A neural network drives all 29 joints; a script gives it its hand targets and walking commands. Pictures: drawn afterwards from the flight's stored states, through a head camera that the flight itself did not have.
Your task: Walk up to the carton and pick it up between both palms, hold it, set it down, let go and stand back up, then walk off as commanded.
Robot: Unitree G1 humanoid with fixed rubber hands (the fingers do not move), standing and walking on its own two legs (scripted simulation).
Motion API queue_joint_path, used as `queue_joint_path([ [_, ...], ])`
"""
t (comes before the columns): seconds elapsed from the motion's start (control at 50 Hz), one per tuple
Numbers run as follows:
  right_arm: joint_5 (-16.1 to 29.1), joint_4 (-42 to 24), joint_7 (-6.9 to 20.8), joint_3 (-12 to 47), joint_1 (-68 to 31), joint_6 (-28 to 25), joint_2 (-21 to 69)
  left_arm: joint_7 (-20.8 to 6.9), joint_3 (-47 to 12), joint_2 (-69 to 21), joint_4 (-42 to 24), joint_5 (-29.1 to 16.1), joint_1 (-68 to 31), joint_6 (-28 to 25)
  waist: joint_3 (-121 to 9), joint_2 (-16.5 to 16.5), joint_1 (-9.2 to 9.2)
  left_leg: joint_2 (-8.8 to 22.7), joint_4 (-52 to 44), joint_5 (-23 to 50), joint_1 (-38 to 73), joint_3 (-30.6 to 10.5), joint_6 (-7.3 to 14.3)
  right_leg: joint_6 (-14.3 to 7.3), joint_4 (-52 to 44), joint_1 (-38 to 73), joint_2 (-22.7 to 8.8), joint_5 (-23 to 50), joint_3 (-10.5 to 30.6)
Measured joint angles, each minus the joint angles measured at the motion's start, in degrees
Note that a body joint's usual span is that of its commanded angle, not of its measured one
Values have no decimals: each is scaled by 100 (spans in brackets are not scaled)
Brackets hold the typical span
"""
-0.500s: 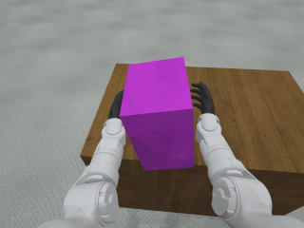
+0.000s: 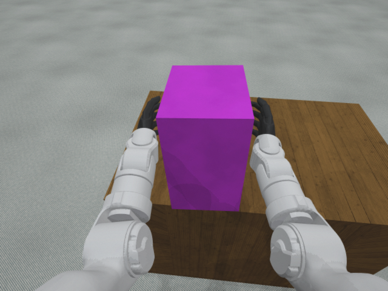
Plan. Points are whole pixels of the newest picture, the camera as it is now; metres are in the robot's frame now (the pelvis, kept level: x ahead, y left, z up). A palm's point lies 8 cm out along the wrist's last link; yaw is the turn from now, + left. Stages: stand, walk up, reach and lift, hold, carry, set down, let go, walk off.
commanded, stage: reach and lift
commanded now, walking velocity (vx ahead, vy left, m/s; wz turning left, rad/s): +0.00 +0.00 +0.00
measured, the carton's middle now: (206, 139) +0.41 -0.02 +0.10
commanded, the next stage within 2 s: hold in 1.36 s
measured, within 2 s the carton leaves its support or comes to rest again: neither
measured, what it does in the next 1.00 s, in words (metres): stands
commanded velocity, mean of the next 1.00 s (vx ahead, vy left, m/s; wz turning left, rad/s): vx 0.00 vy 0.00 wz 0.00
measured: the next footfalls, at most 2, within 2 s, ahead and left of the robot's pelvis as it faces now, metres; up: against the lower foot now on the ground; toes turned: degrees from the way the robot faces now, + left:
none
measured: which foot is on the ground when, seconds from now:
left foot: down 0.00-1.00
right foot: down 0.00-1.00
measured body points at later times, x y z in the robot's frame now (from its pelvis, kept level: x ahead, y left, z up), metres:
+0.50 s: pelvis +0.00 +0.00 +0.00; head -0.04 +0.02 +0.45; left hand +0.41 +0.13 +0.17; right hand +0.40 -0.13 +0.17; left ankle +0.05 +0.15 -0.75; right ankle +0.03 -0.12 -0.75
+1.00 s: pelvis +0.00 +0.00 +0.00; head -0.04 +0.02 +0.45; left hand +0.40 +0.13 +0.19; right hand +0.40 -0.12 +0.18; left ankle +0.05 +0.15 -0.75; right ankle +0.03 -0.12 -0.75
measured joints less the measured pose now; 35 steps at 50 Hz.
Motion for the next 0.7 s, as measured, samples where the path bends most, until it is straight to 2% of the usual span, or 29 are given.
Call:
queue_joint_path([
  [0.3,427,-558,-130,374,-71,459,0,-134,0,1,-1029,0,-32,869,276,-109,0,-4,-5,-29,325,0,0,32,-125,384,0,32,0],
  [0.7,596,-818,-168,458,-121,893,0,-156,-1,3,-1361,0,-51,1374,307,-109,0,-5,-1,-44,462,0,0,38,-155,537,0,32,0],
])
